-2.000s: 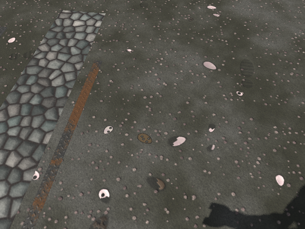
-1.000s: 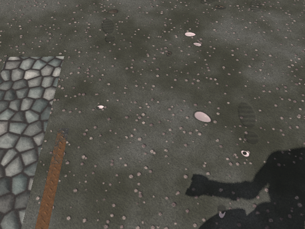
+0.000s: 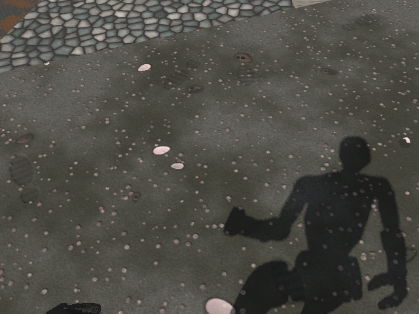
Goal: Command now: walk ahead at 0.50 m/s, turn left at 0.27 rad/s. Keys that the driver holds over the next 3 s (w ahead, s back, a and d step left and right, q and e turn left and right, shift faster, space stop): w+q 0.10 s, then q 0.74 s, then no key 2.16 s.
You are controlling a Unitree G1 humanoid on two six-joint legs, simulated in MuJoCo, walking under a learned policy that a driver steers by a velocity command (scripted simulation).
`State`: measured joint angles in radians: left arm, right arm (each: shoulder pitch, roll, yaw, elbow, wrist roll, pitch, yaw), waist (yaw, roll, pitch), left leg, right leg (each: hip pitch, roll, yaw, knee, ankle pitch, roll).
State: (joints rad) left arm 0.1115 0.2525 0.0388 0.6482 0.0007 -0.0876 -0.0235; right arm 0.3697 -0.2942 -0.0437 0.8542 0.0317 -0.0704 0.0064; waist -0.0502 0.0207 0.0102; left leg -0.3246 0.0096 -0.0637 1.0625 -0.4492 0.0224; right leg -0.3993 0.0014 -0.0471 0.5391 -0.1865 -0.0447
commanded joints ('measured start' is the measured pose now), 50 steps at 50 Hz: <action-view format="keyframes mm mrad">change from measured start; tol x32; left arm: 1 145 101 36 5 2 -9 -1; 50 0 130 43 -2 3 68 51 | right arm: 1 -69 -113 -33 -96 -6 -11 -6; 50 -139 -97 -70 -269 -25 119 -37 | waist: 1 86 -112 -52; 17 48 -112 -34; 22 -9 142 -474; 50 27 -138 -52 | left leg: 1 -409 101 -48 124 134 -2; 18 -126 -18 135 -476 329 53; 21 558 330 -475 -526 1235 373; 26 121 188 -312 -727 574 255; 41 55 93 -448 -692 244 166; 50 -262 -120 -92 139 5 -104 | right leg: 1 373 -285 343 -309 -5 -157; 18 407 -259 -121 -21 796 -62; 20 169 -130 -153 437 383 44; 21 -199 60 -66 805 -531 117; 22 -228 51 152 899 -519 104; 42 115 32 122 -91 -44 65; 45 219 -403 589 -257 237 -226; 50 214 -227 286 -188 332 -149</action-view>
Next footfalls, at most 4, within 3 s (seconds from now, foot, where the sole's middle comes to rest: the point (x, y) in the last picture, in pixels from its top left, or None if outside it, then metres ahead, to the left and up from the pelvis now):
0.40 left None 0.32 0.14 -0.77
0.86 right None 0.38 -0.07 -0.77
1.20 left None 0.21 0.13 -0.77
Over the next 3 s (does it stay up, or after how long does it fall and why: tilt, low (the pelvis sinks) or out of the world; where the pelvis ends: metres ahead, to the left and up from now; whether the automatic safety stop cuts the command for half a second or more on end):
stays up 0.26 0.02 0.00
